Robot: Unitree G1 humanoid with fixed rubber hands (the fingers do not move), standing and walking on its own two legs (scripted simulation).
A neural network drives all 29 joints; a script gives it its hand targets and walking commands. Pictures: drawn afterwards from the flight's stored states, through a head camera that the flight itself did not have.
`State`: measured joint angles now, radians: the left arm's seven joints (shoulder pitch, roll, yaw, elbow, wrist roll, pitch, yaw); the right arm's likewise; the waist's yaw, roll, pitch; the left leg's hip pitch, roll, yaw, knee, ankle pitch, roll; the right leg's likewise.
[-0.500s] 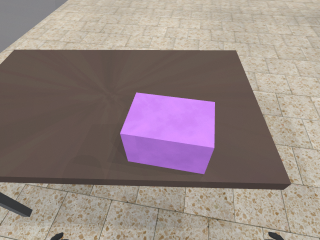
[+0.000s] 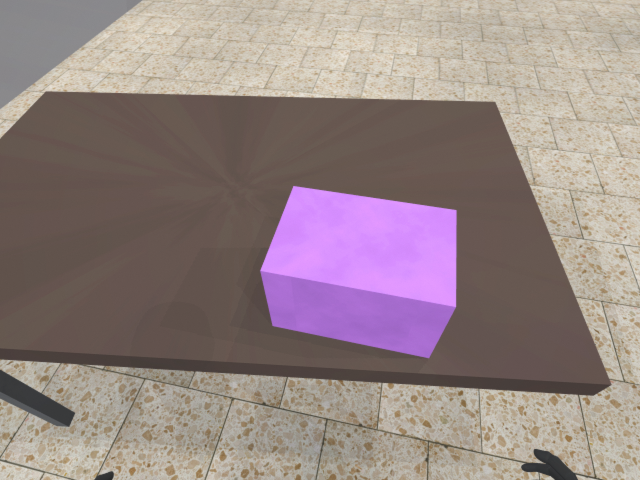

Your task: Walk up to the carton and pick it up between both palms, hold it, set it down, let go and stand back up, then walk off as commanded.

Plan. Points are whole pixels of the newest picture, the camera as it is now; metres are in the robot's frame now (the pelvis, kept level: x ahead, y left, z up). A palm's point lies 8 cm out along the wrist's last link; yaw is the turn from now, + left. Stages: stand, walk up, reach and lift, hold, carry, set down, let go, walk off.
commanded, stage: walk up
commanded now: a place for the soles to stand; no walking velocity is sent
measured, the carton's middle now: (360, 270) +0.42 -0.05 -0.02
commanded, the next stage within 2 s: reach and lift in 0.32 s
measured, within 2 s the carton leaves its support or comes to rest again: neither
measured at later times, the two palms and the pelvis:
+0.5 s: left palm (111, 470) +0.17 +0.29 -0.10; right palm out of the picture +0.13 -0.29 -0.12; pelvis -0.01 +0.00 -0.02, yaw -4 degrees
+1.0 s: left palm (112, 473) +0.16 +0.27 -0.06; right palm out of the picture +0.12 -0.26 -0.06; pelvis -0.01 -0.02 +0.00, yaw -6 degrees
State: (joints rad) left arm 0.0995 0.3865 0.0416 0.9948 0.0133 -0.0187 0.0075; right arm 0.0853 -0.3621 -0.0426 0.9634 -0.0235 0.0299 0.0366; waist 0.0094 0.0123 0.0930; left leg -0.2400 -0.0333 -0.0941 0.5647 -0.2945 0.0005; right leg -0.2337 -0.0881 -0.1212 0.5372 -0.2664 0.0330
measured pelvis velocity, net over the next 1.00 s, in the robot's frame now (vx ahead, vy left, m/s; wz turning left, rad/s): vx -0.01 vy -0.02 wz -0.11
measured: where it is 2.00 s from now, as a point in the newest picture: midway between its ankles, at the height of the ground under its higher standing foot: outside the picture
